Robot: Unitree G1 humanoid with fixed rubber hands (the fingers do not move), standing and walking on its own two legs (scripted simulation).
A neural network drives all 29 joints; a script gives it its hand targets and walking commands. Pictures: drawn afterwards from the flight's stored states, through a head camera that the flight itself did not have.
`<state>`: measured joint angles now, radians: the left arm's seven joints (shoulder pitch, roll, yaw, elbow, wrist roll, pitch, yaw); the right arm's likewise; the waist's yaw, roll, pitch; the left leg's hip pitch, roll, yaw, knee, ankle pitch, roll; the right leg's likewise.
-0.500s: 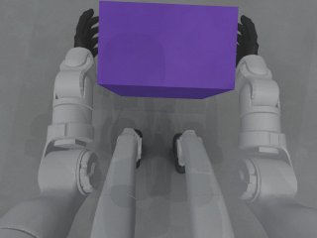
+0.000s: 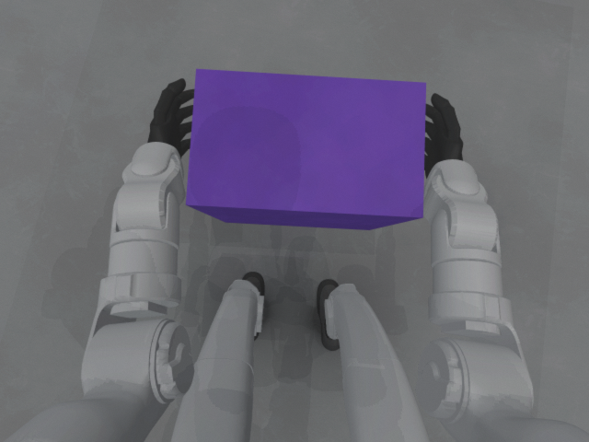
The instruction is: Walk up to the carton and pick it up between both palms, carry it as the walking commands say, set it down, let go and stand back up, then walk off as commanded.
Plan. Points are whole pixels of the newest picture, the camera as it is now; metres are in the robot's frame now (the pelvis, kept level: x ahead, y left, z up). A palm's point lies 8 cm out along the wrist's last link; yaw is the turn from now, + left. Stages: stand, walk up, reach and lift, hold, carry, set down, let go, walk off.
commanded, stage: reach and lift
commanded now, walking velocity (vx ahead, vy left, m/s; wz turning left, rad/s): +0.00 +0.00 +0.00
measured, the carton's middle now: (303, 168) +0.42 +0.00 -0.11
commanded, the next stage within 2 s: hold in 1.94 s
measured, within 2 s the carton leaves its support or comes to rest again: neither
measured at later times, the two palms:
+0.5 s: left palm (126, 115) +0.42 +0.17 +0.06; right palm (502, 134) +0.40 -0.17 +0.07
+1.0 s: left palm (109, 133) +0.39 +0.17 +0.09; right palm (520, 149) +0.38 -0.17 +0.09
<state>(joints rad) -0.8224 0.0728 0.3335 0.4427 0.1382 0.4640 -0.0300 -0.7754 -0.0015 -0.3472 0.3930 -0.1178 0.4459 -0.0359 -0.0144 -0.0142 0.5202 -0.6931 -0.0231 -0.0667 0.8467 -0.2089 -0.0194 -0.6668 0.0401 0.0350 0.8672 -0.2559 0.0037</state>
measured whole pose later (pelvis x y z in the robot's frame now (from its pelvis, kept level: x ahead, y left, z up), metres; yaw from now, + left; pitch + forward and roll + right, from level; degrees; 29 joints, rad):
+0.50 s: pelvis +0.07 +0.00 +0.04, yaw -1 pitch +4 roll +0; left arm -0.53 -0.05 0.39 0.58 0.29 0.53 -0.07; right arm -0.49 0.07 -0.39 0.57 -0.23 0.51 0.04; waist 0.00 -0.03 -0.05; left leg -0.46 -0.01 -0.04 0.58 -0.20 -0.01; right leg -0.44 0.04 0.07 0.60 -0.23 0.00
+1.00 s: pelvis +0.11 +0.00 +0.06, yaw +0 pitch -3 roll +0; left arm -0.16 -0.08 0.21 0.12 0.20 0.73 -0.07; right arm -0.14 0.10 -0.21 0.11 -0.17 0.71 0.04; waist -0.02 -0.02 0.02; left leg -0.12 -0.01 -0.07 0.30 -0.14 -0.01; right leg -0.08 0.02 0.05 0.30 -0.17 0.00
